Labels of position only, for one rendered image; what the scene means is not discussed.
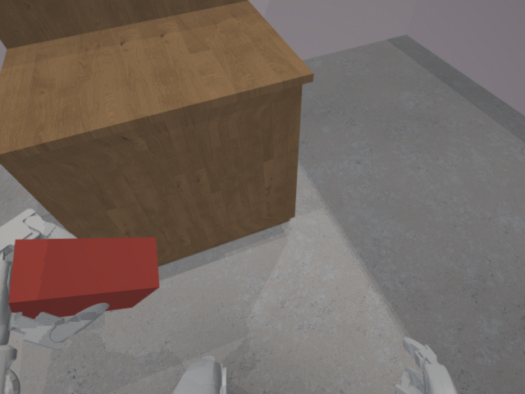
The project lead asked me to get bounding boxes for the table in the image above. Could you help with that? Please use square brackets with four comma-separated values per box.
[0, 0, 313, 267]

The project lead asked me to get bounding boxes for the left robot thigh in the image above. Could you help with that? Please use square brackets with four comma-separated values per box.
[172, 360, 228, 394]

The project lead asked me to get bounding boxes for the left robot forearm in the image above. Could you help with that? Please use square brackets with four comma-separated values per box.
[0, 345, 21, 394]

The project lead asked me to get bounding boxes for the sponge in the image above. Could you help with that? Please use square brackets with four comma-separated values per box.
[8, 237, 159, 319]

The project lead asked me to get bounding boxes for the right robot hand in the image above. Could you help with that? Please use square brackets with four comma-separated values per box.
[395, 337, 458, 394]

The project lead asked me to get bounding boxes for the left robot hand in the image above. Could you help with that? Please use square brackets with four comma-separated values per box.
[0, 208, 110, 350]

